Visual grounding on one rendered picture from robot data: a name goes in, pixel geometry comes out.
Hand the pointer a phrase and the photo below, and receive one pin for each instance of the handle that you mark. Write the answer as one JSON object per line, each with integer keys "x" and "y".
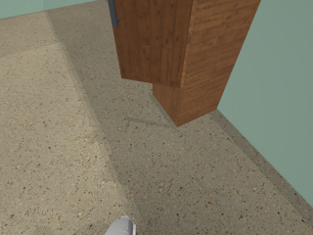
{"x": 113, "y": 13}

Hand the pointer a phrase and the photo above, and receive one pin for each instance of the robot left thigh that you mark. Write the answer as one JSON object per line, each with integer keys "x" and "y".
{"x": 122, "y": 226}

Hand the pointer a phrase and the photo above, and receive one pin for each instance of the cupboard door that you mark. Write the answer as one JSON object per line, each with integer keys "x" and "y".
{"x": 151, "y": 39}

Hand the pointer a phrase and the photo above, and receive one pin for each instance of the left robot shin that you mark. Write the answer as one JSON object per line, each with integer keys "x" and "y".
{"x": 126, "y": 217}

